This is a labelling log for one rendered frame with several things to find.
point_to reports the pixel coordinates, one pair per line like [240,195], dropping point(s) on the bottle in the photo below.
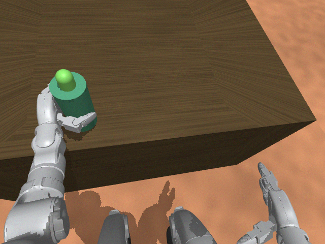
[70,91]

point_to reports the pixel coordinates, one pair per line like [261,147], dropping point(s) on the left robot hand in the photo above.
[48,111]

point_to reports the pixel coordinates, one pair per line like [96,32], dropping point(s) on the right robot hand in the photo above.
[281,212]

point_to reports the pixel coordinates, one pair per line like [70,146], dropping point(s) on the right robot arm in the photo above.
[292,235]

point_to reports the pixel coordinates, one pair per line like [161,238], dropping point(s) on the left robot arm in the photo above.
[39,215]

